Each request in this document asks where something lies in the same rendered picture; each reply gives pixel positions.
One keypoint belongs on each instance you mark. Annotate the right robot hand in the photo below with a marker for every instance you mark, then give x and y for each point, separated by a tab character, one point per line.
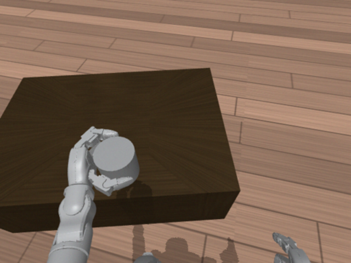
289	246

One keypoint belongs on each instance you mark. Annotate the left robot hand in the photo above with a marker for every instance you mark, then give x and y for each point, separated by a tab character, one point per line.
82	169

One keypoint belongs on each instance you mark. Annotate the can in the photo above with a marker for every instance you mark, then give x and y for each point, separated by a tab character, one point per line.
115	157

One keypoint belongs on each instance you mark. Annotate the left robot arm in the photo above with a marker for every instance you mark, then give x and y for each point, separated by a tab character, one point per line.
74	235

